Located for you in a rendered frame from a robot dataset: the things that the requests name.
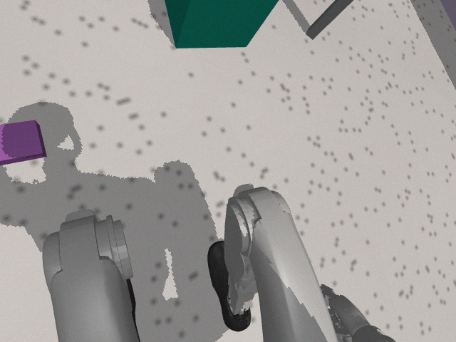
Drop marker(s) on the right robot arm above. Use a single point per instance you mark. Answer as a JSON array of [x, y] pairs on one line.
[[370, 334]]

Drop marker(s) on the right robot foot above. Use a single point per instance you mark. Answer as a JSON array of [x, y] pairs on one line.
[[219, 277]]

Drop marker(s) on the right robot hand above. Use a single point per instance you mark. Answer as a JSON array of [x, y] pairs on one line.
[[346, 318]]

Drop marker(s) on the left robot foot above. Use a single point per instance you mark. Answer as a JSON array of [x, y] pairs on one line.
[[132, 298]]

